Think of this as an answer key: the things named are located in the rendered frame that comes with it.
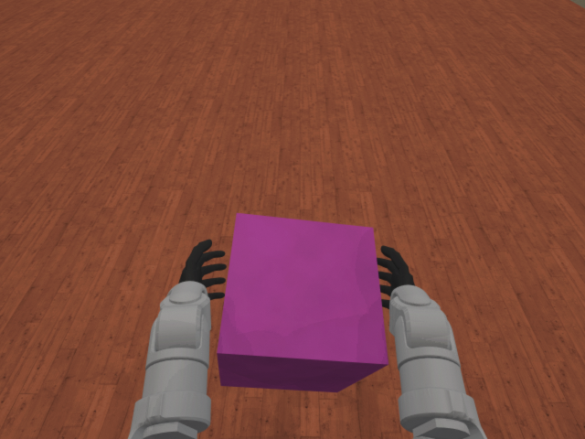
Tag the right robot forearm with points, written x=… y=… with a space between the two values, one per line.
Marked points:
x=434 y=402

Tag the left robot forearm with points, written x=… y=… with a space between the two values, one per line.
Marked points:
x=175 y=404

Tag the right robot hand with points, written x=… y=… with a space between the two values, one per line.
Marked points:
x=399 y=275

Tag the left robot hand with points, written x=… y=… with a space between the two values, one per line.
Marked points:
x=194 y=272

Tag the carton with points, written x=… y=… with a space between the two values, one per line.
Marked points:
x=302 y=308

